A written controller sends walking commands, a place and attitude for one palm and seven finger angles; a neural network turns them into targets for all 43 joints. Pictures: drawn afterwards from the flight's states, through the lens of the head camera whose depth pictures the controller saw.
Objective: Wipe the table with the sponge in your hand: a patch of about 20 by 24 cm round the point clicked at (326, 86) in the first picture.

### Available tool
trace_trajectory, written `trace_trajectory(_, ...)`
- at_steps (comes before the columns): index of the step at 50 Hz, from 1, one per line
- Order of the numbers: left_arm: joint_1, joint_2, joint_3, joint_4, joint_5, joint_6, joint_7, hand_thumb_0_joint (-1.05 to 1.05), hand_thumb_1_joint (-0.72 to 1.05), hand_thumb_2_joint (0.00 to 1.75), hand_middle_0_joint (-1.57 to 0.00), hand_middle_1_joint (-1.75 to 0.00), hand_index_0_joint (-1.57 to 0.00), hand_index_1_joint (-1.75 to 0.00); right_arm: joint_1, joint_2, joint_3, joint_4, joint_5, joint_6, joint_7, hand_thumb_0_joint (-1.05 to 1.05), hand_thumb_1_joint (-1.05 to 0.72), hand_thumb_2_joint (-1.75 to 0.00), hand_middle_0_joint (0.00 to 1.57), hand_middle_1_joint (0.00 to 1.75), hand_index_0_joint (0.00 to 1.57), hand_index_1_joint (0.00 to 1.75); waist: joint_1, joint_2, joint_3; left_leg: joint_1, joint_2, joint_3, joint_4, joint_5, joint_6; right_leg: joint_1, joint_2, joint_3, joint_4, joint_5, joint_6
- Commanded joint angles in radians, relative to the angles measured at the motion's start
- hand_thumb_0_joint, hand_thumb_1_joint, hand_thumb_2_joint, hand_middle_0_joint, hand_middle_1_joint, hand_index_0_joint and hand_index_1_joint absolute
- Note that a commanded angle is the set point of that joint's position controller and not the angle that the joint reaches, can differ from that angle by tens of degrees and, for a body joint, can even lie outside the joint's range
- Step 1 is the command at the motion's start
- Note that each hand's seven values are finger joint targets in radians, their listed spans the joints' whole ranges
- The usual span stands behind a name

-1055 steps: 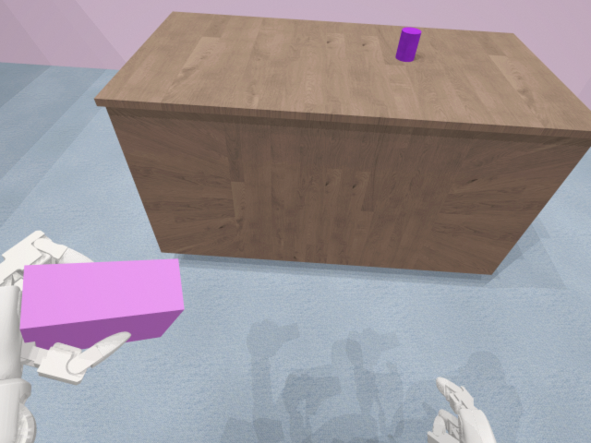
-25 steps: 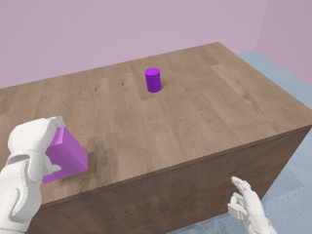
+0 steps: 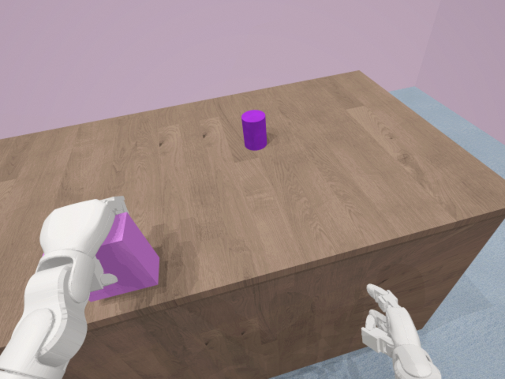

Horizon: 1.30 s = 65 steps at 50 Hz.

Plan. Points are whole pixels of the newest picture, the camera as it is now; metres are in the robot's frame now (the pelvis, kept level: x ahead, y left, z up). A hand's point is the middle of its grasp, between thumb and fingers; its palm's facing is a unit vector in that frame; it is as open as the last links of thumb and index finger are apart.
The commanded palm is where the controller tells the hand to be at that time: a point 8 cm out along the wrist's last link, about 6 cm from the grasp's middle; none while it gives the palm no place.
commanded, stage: move the sponge above the wiping area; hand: left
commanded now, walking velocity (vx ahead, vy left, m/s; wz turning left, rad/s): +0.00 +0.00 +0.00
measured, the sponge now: (114, 266) +0.24 +0.28 +0.06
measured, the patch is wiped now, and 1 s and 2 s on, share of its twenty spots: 0.00 0.00 0.00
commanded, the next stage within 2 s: none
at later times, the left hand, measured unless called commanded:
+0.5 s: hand (108, 244) +0.25 +0.28 +0.11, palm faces +0.04 -0.06 -1.00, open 9.8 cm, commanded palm +0.22 +0.28 +0.19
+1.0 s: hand (102, 230) +0.26 +0.29 +0.13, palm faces +0.12 -0.05 -0.99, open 9.8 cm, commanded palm +0.22 +0.29 +0.20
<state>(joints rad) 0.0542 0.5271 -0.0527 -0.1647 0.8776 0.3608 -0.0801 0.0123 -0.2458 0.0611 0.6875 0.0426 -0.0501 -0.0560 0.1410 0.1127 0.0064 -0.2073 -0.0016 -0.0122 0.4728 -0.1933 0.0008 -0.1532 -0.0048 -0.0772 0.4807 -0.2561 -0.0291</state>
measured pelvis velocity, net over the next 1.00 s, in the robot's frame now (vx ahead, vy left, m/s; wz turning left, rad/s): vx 0.01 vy -0.01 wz -0.01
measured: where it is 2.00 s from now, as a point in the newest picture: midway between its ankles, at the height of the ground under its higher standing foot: outside the picture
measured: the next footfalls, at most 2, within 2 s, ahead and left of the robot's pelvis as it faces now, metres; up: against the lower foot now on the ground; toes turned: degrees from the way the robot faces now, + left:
none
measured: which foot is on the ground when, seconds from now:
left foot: down 0.00-1.00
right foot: down 0.00-1.00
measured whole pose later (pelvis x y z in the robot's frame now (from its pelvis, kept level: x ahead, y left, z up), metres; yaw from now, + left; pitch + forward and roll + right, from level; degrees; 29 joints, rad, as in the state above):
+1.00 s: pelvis +0.01 -0.01 +0.00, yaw -1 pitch -3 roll +0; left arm 0.05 0.54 0.02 -0.11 0.86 0.30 -0.01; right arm 0.05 -0.25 0.04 0.69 0.05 -0.05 -0.06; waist 0.13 0.11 -0.01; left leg -0.21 0.02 -0.01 0.48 -0.21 -0.01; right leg -0.16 0.01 -0.07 0.49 -0.27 -0.04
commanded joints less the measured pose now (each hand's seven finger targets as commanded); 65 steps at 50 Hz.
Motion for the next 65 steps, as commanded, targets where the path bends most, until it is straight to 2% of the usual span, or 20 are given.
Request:
trace_trajectory(1,-0.306,0.273,0.213,-0.195,0.051,-0.022,0.082,0.0,0.1,1.3,-1.2,-1.6,-1.2,-1.6,-0.215,-0.087,-0.027,-0.18,-0.006,-0.066,-0.006,0.0,-0.9,-0.9,0.2,0.3,0.2,0.3,0.008,-0.034,-0.208,0.101,-0.028,-0.033,-0.064,0.12,0.028,-0.019,0.028,0.054,-0.095,0.074,-0.033)
trace_trajectory(5,-0.306,0.303,0.253,-0.139,0.042,-0.005,0.113,0.0,0.1,1.3,-1.2,-1.6,-1.2,-1.6,-0.221,-0.097,-0.035,-0.164,0.001,-0.064,-0.005,0.0,-0.9,-0.9,0.2,0.3,0.2,0.3,0.009,0.003,-0.178,0.102,-0.031,-0.029,-0.062,0.099,0.021,-0.038,0.033,0.086,-0.114,0.049,-0.038)
trace_trajectory(6,-0.341,0.236,0.187,-0.123,0.036,-0.001,0.108,0.0,0.1,1.3,-1.2,-1.6,-1.2,-1.6,-0.219,-0.091,-0.031,-0.164,0.002,-0.063,-0.006,0.0,-0.9,-0.9,0.2,0.3,0.2,0.3,-0.003,0.002,-0.178,0.091,-0.035,-0.019,-0.062,0.091,0.021,-0.04,0.025,0.056,-0.112,0.047,-0.03)
trace_trajectory(10,-0.358,0.216,0.137,-0.124,0.047,0.003,0.088,0.0,0.1,1.3,-1.2,-1.6,-1.2,-1.6,-0.23,-0.091,-0.034,-0.171,0.009,-0.07,-0.011,0.0,-0.9,-0.9,0.2,0.3,0.2,0.3,-0.013,0.039,-0.186,0.103,-0.04,-0.024,-0.063,0.054,0.025,-0.056,0.029,0.074,-0.106,0.028,-0.031)
trace_trajectory(11,-0.355,0.19,0.112,-0.108,0.042,-0.001,0.081,0.0,0.1,1.3,-1.2,-1.6,-1.2,-1.6,-0.212,-0.091,-0.036,-0.17,0.005,-0.073,-0.012,0.0,-0.9,-0.9,0.2,0.3,0.2,0.3,-0.014,0.002,-0.206,0.098,-0.04,-0.019,-0.055,0.07,0.029,-0.046,0.024,0.053,-0.1,0.045,-0.027)
trace_trajectory(16,-0.327,0.266,0.181,-0.096,0.051,-0.033,0.063,0.0,0.1,1.3,-1.2,-1.6,-1.2,-1.6,-0.192,-0.1,-0.04,-0.17,0.0,-0.075,-0.018,0.0,-0.9,-0.9,0.2,0.3,0.2,0.3,-0.011,-0.075,-0.219,0.095,-0.043,-0.014,-0.035,0.106,0.038,-0.028,0.021,0.068,-0.104,0.077,-0.02)
trace_trajectory(20,-0.333,0.338,0.265,-0.084,0.049,-0.063,0.092,0.0,0.1,1.3,-1.2,-1.6,-1.2,-1.6,-0.184,-0.106,-0.046,-0.162,0.0,-0.077,-0.021,0.0,-0.9,-0.9,0.2,0.3,0.2,0.3,-0.002,-0.033,-0.192,0.104,-0.043,-0.015,-0.035,0.101,0.034,-0.044,0.028,0.096,-0.12,0.062,-0.028)
trace_trajectory(25,-0.323,0.347,0.293,-0.062,0.032,-0.06,0.121,0.0,0.1,1.3,-1.2,-1.6,-1.2,-1.6,-0.18,-0.109,-0.052,-0.157,0.0,-0.077,-0.02,0.0,-0.9,-0.9,0.2,0.3,0.2,0.3,0.0,-0.003,-0.18,0.097,-0.048,-0.007,-0.027,0.119,0.031,-0.037,0.023,0.105,-0.126,0.083,-0.028)
trace_trajectory(28,-0.339,0.283,0.226,-0.027,0.023,-0.047,0.112,0.0,0.1,1.3,-1.2,-1.6,-1.2,-1.6,-0.169,-0.11,-0.055,-0.157,0.002,-0.075,-0.018,0.0,-0.9,-0.9,0.2,0.3,0.2,0.3,-0.013,-0.016,-0.177,0.08,-0.047,0.001,-0.029,0.112,0.033,-0.038,0.015,0.074,-0.119,0.092,-0.018)
trace_trajectory(30,-0.329,0.319,0.247,-0.021,0.019,-0.041,0.094,0.0,0.1,1.3,-1.2,-1.6,-1.2,-1.6,-0.187,-0.112,-0.052,-0.159,0.008,-0.077,-0.023,0.0,-0.9,-0.9,0.2,0.3,0.2,0.3,-0.014,-0.022,-0.17,0.085,-0.048,-0.003,-0.025,0.1,0.034,-0.045,0.017,0.098,-0.125,0.079,-0.019)
trace_trajectory(32,-0.333,0.292,0.212,-0.007,0.015,-0.047,0.074,0.0,0.1,1.3,-1.2,-1.6,-1.2,-1.6,-0.167,-0.112,-0.052,-0.157,0.008,-0.077,-0.025,0.0,-0.9,-0.9,0.2,0.3,0.2,0.3,-0.026,-0.064,-0.183,0.079,-0.048,0.0,-0.019,0.11,0.039,-0.042,0.013,0.076,-0.115,0.103,-0.009)
trace_trajectory(36,-0.404,0.261,0.158,-0.053,0.017,-0.075,0.044,0.0,0.1,1.3,-1.2,-1.6,-1.2,-1.6,-0.171,-0.105,-0.047,-0.173,0.009,-0.085,-0.034,0.0,-0.9,-0.9,0.2,0.3,0.2,0.3,-0.039,-0.034,-0.19,0.099,-0.052,-0.003,-0.016,0.095,0.044,-0.06,0.012,0.07,-0.119,0.084,-0.009)
trace_trajectory(40,-0.379,0.316,0.224,-0.153,0.025,-0.114,0.062,0.0,0.1,1.3,-1.2,-1.6,-1.2,-1.6,-0.172,-0.1,-0.052,-0.183,0.004,-0.097,-0.029,0.0,-0.9,-0.9,0.2,0.3,0.2,0.3,-0.013,0.018,-0.249,0.142,-0.051,-0.017,-0.011,0.155,0.043,-0.03,0.02,0.089,-0.104,0.144,-0.024)
trace_trajectory(44,-0.276,0.344,0.305,-0.121,0.025,-0.095,0.104,0.0,0.1,1.3,-1.2,-1.6,-1.2,-1.6,-0.147,-0.106,-0.059,-0.167,-0.004,-0.079,-0.014,0.0,-0.9,-0.9,0.2,0.3,0.2,0.3,0.008,-0.045,-0.238,0.108,-0.044,-0.008,-0.013,0.216,0.036,-0.003,0.018,0.07,-0.088,0.221,-0.021)
trace_trajectory(45,-0.287,0.364,0.325,-0.141,0.025,-0.078,0.113,0.0,0.1,1.3,-1.2,-1.6,-1.2,-1.6,-0.18,-0.107,-0.052,-0.174,-0.001,-0.079,-0.008,0.0,-0.9,-0.9,0.2,0.3,0.2,0.3,0.019,0.006,-0.232,0.106,-0.045,-0.017,-0.023,0.208,0.029,0.005,0.021,0.094,-0.088,0.205,-0.033)
trace_trajectory(50,-0.24,0.292,0.271,-0.12,0.004,0.012,0.116,0.0,0.1,1.3,-1.2,-1.6,-1.2,-1.6,-0.215,-0.106,-0.047,-0.179,0.01,-0.056,0.008,0.0,-0.9,-0.9,0.2,0.3,0.2,0.3,0.012,-0.008,-0.18,0.075,-0.038,-0.011,-0.038,0.174,0.021,-0.015,0.023,0.085,-0.091,0.164,-0.027)
trace_trajectory(56,-0.293,0.17,0.083,-0.157,0.013,0.027,0.033,0.0,0.1,1.3,-1.2,-1.6,-1.2,-1.6,-0.216,-0.098,-0.034,-0.196,0.014,-0.058,-0.006,0.0,-0.9,-0.9,0.2,0.3,0.2,0.3,-0.028,-0.04,-0.171,0.085,-0.038,-0.017,-0.047,0.092,0.037,-0.066,0.022,0.046,-0.097,0.077,-0.012)
trace_trajectory(61,-0.38,0.256,0.144,-0.277,0.058,-0.059,0.046,0.0,0.1,1.3,-1.2,-1.6,-1.2,-1.6,-0.187,-0.084,-0.036,-0.198,-0.003,-0.087,-0.023,0.0,-0.9,-0.9,0.2,0.3,0.2,0.3,-0.014,-0.026,-0.268,0.151,-0.037,-0.036,-0.04,0.122,0.045,-0.039,0.031,0.049,-0.088,0.081,-0.024)
trace_trajectory(64,-0.362,0.312,0.232,-0.232,0.069,-0.077,0.093,0.0,0.1,1.3,-1.2,-1.6,-1.2,-1.6,-0.161,-0.092,-0.045,-0.168,-0.009,-0.079,-0.018,0.0,-0.9,-0.9,0.2,0.3,0.2,0.3,0.0,-0.02,-0.249,0.149,-0.033,-0.04,-0.046,0.171,0.036,-0.025,0.039,0.053,-0.095,0.119,-0.034)
trace_trajectory(65,-0.359,0.366,0.289,-0.239,0.076,-0.063,0.108,0.0,0.1,1.3,-1.2,-1.6,-1.2,-1.6,-0.191,-0.096,-0.041,-0.172,-0.008,-0.08,-0.015,0.0,-0.9,-0.9,0.2,0.3,0.2,0.3,0.018,0.043,-0.237,0.142,-0.033,-0.048,-0.054,0.164,0.031,-0.015,0.046,0.089,-0.097,0.109,-0.049)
